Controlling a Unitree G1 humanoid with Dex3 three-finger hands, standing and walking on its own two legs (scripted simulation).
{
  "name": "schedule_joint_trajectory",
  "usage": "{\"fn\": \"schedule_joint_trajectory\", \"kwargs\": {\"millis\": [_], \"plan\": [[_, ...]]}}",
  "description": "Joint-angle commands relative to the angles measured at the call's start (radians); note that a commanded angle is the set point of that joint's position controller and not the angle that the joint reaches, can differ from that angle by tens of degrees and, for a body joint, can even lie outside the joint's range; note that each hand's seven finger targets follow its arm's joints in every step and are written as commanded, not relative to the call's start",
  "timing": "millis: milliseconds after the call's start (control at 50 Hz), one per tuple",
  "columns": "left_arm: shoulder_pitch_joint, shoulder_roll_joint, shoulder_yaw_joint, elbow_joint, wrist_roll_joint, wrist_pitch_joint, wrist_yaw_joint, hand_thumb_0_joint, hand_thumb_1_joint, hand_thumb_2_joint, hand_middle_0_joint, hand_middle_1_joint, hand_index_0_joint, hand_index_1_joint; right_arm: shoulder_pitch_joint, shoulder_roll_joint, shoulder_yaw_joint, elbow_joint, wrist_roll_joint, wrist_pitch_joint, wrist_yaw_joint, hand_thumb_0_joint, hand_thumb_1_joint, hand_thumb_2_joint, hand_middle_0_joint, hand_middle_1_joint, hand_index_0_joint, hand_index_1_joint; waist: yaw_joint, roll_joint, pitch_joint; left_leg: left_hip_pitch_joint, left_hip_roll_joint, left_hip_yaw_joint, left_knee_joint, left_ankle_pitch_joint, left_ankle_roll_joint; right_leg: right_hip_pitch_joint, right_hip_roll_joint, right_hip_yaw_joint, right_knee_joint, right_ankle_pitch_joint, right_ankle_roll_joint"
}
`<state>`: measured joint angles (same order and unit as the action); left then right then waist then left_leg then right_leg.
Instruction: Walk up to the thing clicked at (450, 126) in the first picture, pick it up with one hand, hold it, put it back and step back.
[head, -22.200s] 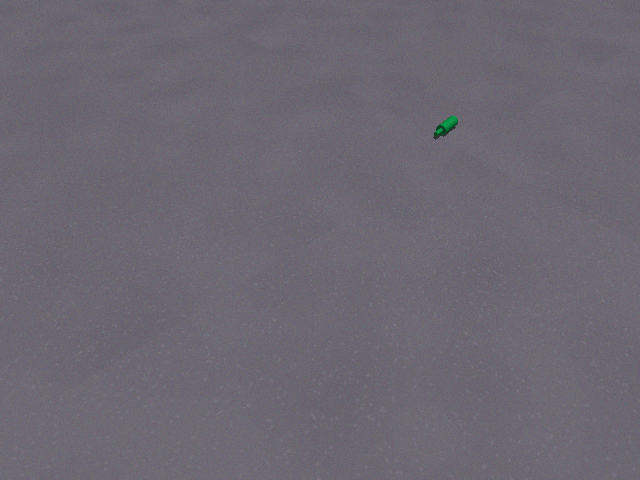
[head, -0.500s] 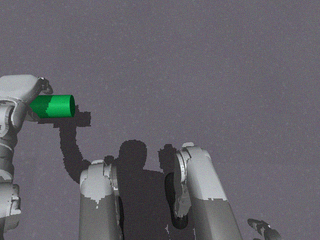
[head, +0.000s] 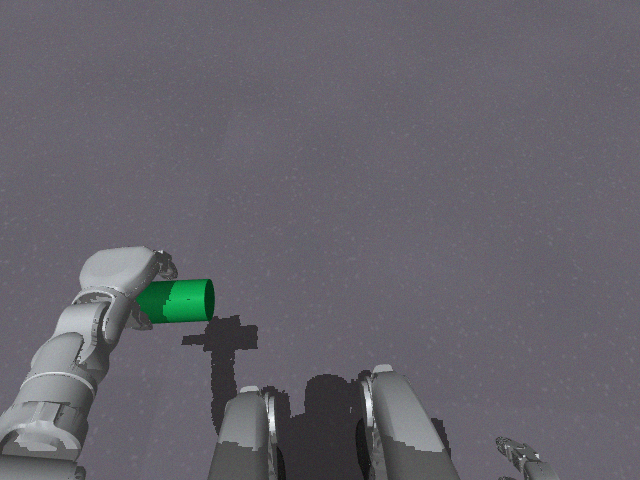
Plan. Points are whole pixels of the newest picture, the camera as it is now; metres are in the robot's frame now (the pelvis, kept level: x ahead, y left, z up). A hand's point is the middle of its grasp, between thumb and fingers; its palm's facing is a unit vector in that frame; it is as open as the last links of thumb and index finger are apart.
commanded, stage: lift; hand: left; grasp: from above
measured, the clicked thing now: (144, 302) +0.40 +0.25 -0.12
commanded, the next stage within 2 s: hold in 0.66 s
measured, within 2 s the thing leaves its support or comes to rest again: neither
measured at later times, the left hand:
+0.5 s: hand (114, 274) +0.37 +0.22 +0.05, palm faces -0.43 -0.04 -0.90, open 8.5 cm
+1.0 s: hand (86, 232) +0.39 +0.22 +0.11, palm faces -0.47 -0.03 -0.88, open 8.5 cm
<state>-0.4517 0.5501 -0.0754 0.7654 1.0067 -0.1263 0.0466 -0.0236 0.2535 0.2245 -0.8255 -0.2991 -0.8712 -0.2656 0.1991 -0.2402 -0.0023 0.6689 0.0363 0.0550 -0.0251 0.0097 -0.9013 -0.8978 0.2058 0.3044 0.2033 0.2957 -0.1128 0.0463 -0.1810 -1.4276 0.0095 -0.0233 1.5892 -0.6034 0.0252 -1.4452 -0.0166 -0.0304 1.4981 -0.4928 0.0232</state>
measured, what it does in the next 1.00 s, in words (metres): rises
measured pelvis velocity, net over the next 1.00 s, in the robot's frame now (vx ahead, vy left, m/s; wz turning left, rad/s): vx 0.07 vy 0.00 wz -0.01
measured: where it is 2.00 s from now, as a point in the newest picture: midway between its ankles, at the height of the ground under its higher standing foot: outside the picture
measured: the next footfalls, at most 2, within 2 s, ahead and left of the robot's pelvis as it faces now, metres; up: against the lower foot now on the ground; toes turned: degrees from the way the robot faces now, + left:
none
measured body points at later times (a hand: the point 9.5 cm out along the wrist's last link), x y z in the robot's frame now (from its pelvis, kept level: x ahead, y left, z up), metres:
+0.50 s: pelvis +0.03 -0.01 +0.12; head +0.09 +0.00 +0.57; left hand +0.39 +0.22 +0.10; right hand +0.11 -0.28 +0.00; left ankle +0.06 +0.10 -0.55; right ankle +0.10 -0.14 -0.55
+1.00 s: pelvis +0.07 +0.00 +0.16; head +0.11 +0.00 +0.61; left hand +0.41 +0.22 +0.16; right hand +0.18 -0.27 +0.05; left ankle +0.06 +0.10 -0.55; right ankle +0.10 -0.14 -0.55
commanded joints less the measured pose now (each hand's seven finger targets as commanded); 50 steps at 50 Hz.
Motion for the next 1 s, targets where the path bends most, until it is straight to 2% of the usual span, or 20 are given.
{"fn": "schedule_joint_trajectory", "kwargs": {"millis": [0, 40, 80, 120, 240, 320, 360, 380, 520, 580, 640, 660, 700, 780, 800, 820, 860, 940, 960, 980], "plan": [[-0.283, 0.213, 0.075, -0.167, -0.012, 0.005, 0.063, 0.0, 0.812, 0.476, -1.108, -0.436, -1.138, -0.407, 0.076, -0.168, -0.069, -0.061, 0.003, -0.048, -0.034, 0.0, -0.898, -0.901, 0.2, 0.3, 0.2, 0.3, -0.002, 0.076, -0.404, 0.418, -0.01, -0.048, -0.395, 0.094, 0.0, 0.389, 0.037, -0.01, -0.278, 0.066, -0.04], [-0.294, 0.191, 0.056, -0.148, -0.013, 0.006, 0.074, 0.0, 0.797, 0.489, -1.109, -0.433, -1.132, -0.411, 0.081, -0.164, -0.067, -0.054, 0.007, -0.063, -0.039, 0.0, -0.899, -0.902, 0.2, 0.3, 0.2, 0.3, -0.007, 0.054, -0.349, 0.435, -0.01, -0.043, -0.443, 0.044, 0.006, 0.437, 0.042, -0.001, -0.343, 0.032, -0.036], [-0.255, 0.181, 0.058, -0.114, -0.01, 0.007, 0.088, 0.0, 0.763, 0.469, -1.082, -0.44, -1.11, -0.413, 0.076, -0.16, -0.068, -0.044, 0.007, -0.076, -0.042, 0.0, -0.901, -0.903, 0.2, 0.3, 0.2, 0.3, 0.006, 0.038, -0.325, 0.459, -0.015, -0.035, -0.479, 0.048, 0.005, 0.485, 0.043, 0.009, -0.394, 0.025, -0.036], [-0.264, 0.15, 0.029, -0.128, -0.006, 0.006, 0.098, 0.0, 0.742, 0.473, -1.071, -0.441, -1.095, -0.418, 0.07, -0.158, -0.071, -0.044, 0.007, -0.088, -0.042, 0.0, -0.901, -0.903, 0.2, 0.3, 0.2, 0.3, 0.01, 0.044, -0.309, 0.498, -0.018, -0.027, -0.519, 0.037, 0.005, 0.527, 0.043, 0.02, -0.446, 0.013, -0.035], [-0.294, 0.146, 0.018, -0.115, 0.023, 0.022, 0.134, 0.0, 0.752, 0.449, -1.047, -0.484, -1.088, -0.443, 0.077, -0.159, -0.073, -0.023, 0.005, -0.11, -0.042, 0.0, -0.9, -0.903, 0.2, 0.3, 0.2, 0.3, 0.025, 0.061, -0.276, 0.619, -0.023, -0.016, -0.619, 0.086, -0.003, 0.639, 0.048, 0.028, -0.549, 0.047, -0.036], [-0.276, 0.146, 0.017, -0.111, 0.017, 0.043, 0.146, 0.0, 0.777, 0.47, -1.072, -0.482, -1.109, -0.446, 0.066, -0.159, -0.078, -0.024, 0.009, -0.115, -0.039, 0.0, -0.899, -0.902, 0.2, 0.3, 0.2, 0.3, 0.042, 0.043, -0.263, 0.693, -0.03, 0.007, -0.674, 0.143, -0.005, 0.732, 0.046, 0.038, -0.626, 0.08, -0.036], [-0.256, 0.118, 0.0, -0.1, 0.011, 0.056, 0.145, 0.0, 0.787, 0.46, -1.066, -0.502, -1.114, -0.455, 0.066, -0.152, -0.077, -0.016, 0.008, -0.116, -0.039, 0.0, -0.9, -0.902, 0.2, 0.3, 0.2, 0.3, 0.042, 0.028, -0.242, 0.714, -0.031, 0.009, -0.699, 0.181, -0.006, 0.77, 0.046, 0.039, -0.658, 0.115, -0.033], [-0.269, 0.126, 0.004, -0.109, 0.005, 0.06, 0.144, 0.0, 0.804, 0.47, -1.077, -0.51, -1.125, -0.462, 0.065, -0.154, -0.078, -0.016, 0.008, -0.117, -0.039, 0.0, -0.899, -0.902, 0.2, 0.3, 0.2, 0.3, 0.044, 0.021, -0.235, 0.724, -0.032, 0.01, -0.713, 0.19, -0.005, 0.79, 0.046, 0.039, -0.675, 0.125, -0.031], [-0.206, 0.097, -0.02, -0.106, -0.007, 0.073, 0.111, 0.0, 0.842, 0.424, -1.083, -0.522, -1.151, -0.454, 0.056, -0.147, -0.082, -0.029, 0.013, -0.114, -0.041, 0.0, -0.899, -0.9, 0.2, 0.3, 0.2, 0.3, 0.065, -0.003, -0.209, 0.821, -0.032, 0.014, -0.8, 0.281, -0.009, 0.89, 0.046, 0.042, -0.75, 0.207, -0.033], [-0.216, 0.076, -0.034, -0.138, -0.017, 0.071, 0.095, 0.0, 0.864, 0.419, -1.09, -0.537, -1.168, -0.46, 0.057, -0.145, -0.082, -0.035, 0.012, -0.112, -0.042, 0.0, -0.899, -0.899, 0.2, 0.3, 0.2, 0.3, 0.058, 0.016, -0.217, 0.892, -0.028, 0.014, -0.834, 0.323, -0.014, 0.915, 0.05, 0.035, -0.774, 0.241, -0.037], [-0.229, 0.101, -0.019, -0.163, -0.025, 0.064, 0.089, 0.0, 0.874, 0.402, -1.1, -0.526, -1.181, -0.444, 0.055, -0.149, -0.084, -0.035, 0.014, -0.108, -0.044, 0.0, -0.9, -0.898, 0.2, 0.3, 0.2, 0.3, 0.064, 0.023, -0.229, 0.952, -0.024, 0.013, -0.859, 0.382, -0.017, 0.945, 0.051, 0.027, -0.793, 0.283, -0.039], [-0.214, 0.105, -0.015, -0.164, -0.019, 0.063, 0.087, 0.0, 0.872, 0.406, -1.1, -0.528, -1.18, -0.447, 0.057, -0.15, -0.085, -0.035, 0.015, -0.106, -0.046, 0.0, -0.899, -0.898, 0.2, 0.3, 0.2, 0.3, 0.063, 0.017, -0.243, 0.976, -0.023, 0.014, -0.862, 0.42, -0.018, 0.952, 0.052, 0.03, -0.793, 0.317, -0.041], [-0.233, 0.082, -0.034, -0.18, -0.015, 0.061, 0.086, 0.0, 0.879, 0.43, -1.106, -0.539, -1.187, -0.458, 0.055, -0.148, -0.082, -0.039, 0.014, -0.1, -0.046, 0.0, -0.899, -0.897, 0.2, 0.3, 0.2, 0.3, 0.056, 0.005, -0.224, 0.989, -0.025, 0.014, -0.872, 0.444, -0.015, 0.971, 0.05, 0.031, -0.812, 0.341, -0.04], [-0.218, 0.096, -0.021, -0.168, -0.006, 0.063, 0.085, 0.0, 0.896, 0.408, -1.098, -0.521, -1.187, -0.433, 0.061, -0.154, -0.087, -0.03, 0.014, -0.092, -0.044, 0.0, -0.893, -0.893, 0.2, 0.3, 0.2, 0.3, 0.064, 0.024, -0.212, 1.031, -0.021, 0.015, -0.904, 0.497, -0.024, 0.989, 0.053, 0.025, -0.827, 0.368, -0.045], [-0.221, 0.09, -0.03, -0.174, -0.001, 0.065, 0.08, 0.0, 0.909, 0.401, -1.102, -0.514, -1.192, -0.424, 0.054, -0.153, -0.086, -0.032, 0.014, -0.089, -0.044, 0.0, -0.892, -0.893, 0.2, 0.3, 0.2, 0.3, 0.07, 0.022, -0.196, 1.039, -0.022, 0.015, -0.913, 0.502, -0.024, 0.99, 0.054, 0.025, -0.837, 0.373, -0.044], [-0.231, 0.097, -0.03, -0.177, 0.001, 0.064, 0.073, 0.0, 0.912, 0.405, -1.105, -0.517, -1.195, -0.427, 0.053, -0.154, -0.087, -0.032, 0.013, -0.087, -0.044, 0.0, -0.893, -0.893, 0.2, 0.3, 0.2, 0.3, 0.062, 0.034, -0.2, 1.051, -0.023, 0.019, -0.916, 0.511, -0.025, 0.997, 0.054, 0.027, -0.843, 0.379, -0.045], [-0.202, 0.092, -0.038, -0.168, 0.003, 0.067, 0.05, 0.0, 0.897, 0.432, -1.122, -0.491, -1.195, -0.418, 0.047, -0.154, -0.087, -0.038, 0.015, -0.08, -0.043, 0.0, -0.895, -0.894, 0.2, 0.3, 0.2, 0.3, 0.071, 0.025, -0.194, 1.062, -0.023, 0.017, -0.929, 0.541, -0.024, 1.028, 0.056, 0.024, -0.854, 0.404, -0.044], [-0.174, 0.088, -0.036, -0.205, -0.004, 0.062, 0.012, 0.0, 0.877, 0.485, -1.115, -0.511, -1.178, -0.447, 0.044, -0.153, -0.088, -0.053, 0.016, -0.07, -0.04, 0.0, -0.894, -0.894, 0.2, 0.3, 0.2, 0.3, 0.085, 0.021, -0.199, 1.092, -0.023, 0.018, -0.947, 0.597, -0.026, 1.059, 0.058, 0.024, -0.866, 0.439, -0.047], [-0.163, 0.082, -0.035, -0.214, -0.013, 0.059, 0.007, 0.0, 0.868, 0.491, -1.116, -0.5, -1.176, -0.441, 0.043, -0.155, -0.089, -0.058, 0.016, -0.07, -0.039, 0.0, -0.894, -0.894, 0.2, 0.3, 0.2, 0.3, 0.08, 0.014, -0.198, 1.092, -0.021, 0.015, -0.951, 0.612, -0.027, 1.073, 0.059, 0.021, -0.866, 0.447, -0.047], [-0.156, 0.089, -0.029, -0.226, -0.019, 0.056, 0.003, 0.0, 0.872, 0.502, -1.126, -0.494, -1.181, -0.44, 0.04, -0.156, -0.09, -0.061, 0.016, -0.068, -0.038, 0.0, -0.894, -0.894, 0.2, 0.3, 0.2, 0.3, 0.088, 0.015, -0.201, 1.102, -0.019, 0.017, -0.955, 0.625, -0.027, 1.081, 0.059, 0.02, -0.869, 0.455, -0.047]]}}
